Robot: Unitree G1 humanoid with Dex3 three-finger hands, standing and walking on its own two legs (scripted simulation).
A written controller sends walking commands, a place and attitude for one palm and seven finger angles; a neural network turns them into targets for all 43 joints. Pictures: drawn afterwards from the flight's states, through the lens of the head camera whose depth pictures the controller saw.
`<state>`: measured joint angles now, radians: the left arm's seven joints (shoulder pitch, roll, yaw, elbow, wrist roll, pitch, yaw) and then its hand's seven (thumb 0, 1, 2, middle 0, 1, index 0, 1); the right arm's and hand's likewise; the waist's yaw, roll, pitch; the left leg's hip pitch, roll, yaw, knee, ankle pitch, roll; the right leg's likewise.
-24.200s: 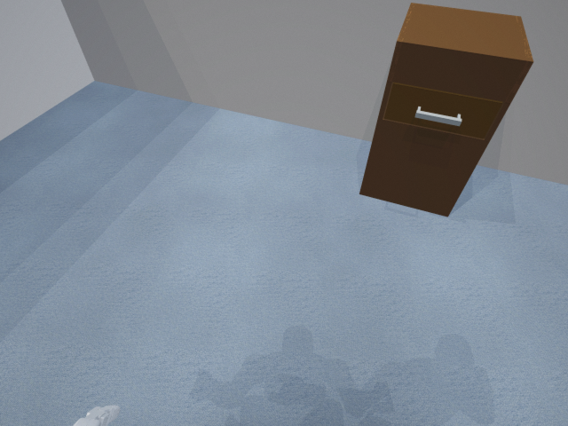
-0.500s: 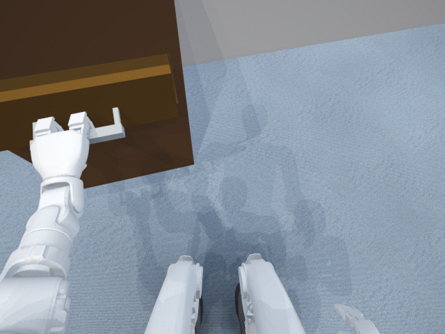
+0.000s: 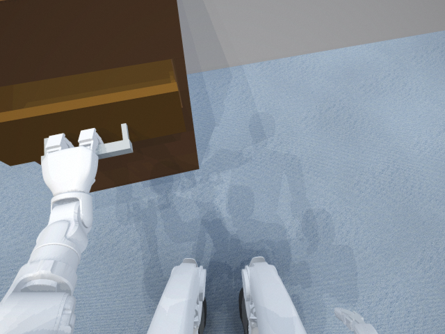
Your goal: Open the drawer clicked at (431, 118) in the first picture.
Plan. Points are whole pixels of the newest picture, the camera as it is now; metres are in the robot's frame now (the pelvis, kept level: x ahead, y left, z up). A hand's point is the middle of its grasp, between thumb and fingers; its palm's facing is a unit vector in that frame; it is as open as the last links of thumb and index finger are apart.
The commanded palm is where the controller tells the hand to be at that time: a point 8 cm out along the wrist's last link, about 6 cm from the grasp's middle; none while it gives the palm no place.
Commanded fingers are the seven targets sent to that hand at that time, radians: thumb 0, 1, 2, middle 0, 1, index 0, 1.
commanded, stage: pull the drawer open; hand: left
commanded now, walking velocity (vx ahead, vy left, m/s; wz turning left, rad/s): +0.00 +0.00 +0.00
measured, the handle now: (87, 145) +0.45 +0.29 -0.07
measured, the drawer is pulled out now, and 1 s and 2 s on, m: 0.07 0.13 0.19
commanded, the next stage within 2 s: none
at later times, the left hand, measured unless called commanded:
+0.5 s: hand (87, 190) +0.36 +0.28 -0.09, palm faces -0.04 -0.05 -1.00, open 5.6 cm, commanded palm +0.33 +0.26 -0.04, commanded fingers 0.00 0.90 0.90 -0.40 -1.35 -0.40 -1.35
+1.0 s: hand (88, 204) +0.34 +0.27 -0.09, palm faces -0.04 -0.05 -1.00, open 5.6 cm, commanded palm +0.31 +0.25 -0.04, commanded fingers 0.00 0.90 0.90 -0.40 -1.35 -0.40 -1.35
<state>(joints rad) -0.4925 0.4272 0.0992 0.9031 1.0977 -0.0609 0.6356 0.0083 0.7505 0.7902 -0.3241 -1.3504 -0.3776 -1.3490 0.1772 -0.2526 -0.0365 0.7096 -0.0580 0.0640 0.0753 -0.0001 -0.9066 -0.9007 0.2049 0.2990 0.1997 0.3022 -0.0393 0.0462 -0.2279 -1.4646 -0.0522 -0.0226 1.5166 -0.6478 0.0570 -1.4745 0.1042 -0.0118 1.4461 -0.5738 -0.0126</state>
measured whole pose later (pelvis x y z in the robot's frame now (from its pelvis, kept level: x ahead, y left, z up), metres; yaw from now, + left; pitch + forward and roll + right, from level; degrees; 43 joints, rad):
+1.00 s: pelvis +0.00 +0.00 +0.01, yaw +1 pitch +33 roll -3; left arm -0.28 0.34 0.05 0.72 1.10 -0.01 0.67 0.01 0.74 0.79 -0.32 -1.35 -0.39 -1.35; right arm 0.11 -0.25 -0.05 0.68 -0.06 0.06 0.07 0.00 -0.91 -0.90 0.20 0.30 0.20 0.30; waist -0.01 0.04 -0.24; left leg -1.41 -0.05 -0.02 1.49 -0.65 0.05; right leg -1.43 0.10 -0.01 1.43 -0.58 -0.02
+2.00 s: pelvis +0.00 -0.01 +0.01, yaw +1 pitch +31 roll -2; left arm -0.06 0.28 0.00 0.55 1.11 0.01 0.70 0.01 0.74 0.78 -0.32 -1.35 -0.40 -1.34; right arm 0.08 -0.24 -0.04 0.66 -0.06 0.05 0.06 0.00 -0.91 -0.90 0.20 0.30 0.20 0.30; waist 0.02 0.03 -0.25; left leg -1.38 -0.05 -0.02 1.49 -0.65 0.05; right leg -1.40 0.10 -0.01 1.44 -0.58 -0.03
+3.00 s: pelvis +0.00 -0.01 +0.01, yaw +1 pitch +31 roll -1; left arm 0.13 0.25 -0.03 0.41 1.13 0.01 0.70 0.01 0.73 0.77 -0.32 -1.35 -0.39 -1.34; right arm 0.04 -0.23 -0.03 0.63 -0.07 0.04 0.03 0.00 -0.91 -0.90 0.20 0.30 0.20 0.30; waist 0.05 0.03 -0.26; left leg -1.37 -0.06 -0.02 1.50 -0.66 0.04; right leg -1.40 0.09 -0.01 1.46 -0.60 -0.04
